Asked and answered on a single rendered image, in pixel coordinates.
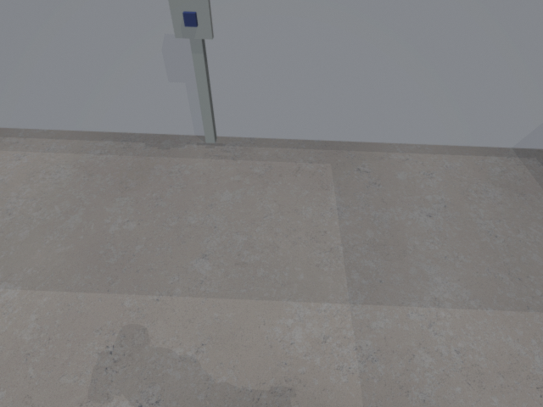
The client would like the panel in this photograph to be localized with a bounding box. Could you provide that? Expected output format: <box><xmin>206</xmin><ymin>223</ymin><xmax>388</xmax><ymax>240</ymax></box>
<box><xmin>168</xmin><ymin>0</ymin><xmax>216</xmax><ymax>143</ymax></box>

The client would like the button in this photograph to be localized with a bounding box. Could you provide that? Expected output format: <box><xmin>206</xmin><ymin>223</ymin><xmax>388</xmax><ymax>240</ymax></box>
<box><xmin>182</xmin><ymin>11</ymin><xmax>198</xmax><ymax>27</ymax></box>

